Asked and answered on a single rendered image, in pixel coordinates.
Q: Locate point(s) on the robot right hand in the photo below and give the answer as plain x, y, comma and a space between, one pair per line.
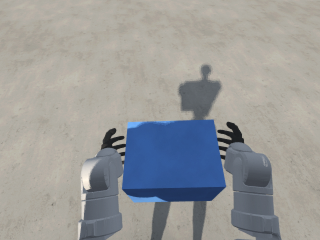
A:
236, 136

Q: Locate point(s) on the robot left hand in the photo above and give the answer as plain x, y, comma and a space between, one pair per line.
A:
108, 141

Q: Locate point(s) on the right robot forearm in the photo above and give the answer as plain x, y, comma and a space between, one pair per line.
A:
252, 183

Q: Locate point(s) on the carton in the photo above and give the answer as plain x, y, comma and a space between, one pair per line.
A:
172, 161

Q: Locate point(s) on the left robot forearm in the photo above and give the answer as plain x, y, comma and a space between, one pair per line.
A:
100, 216

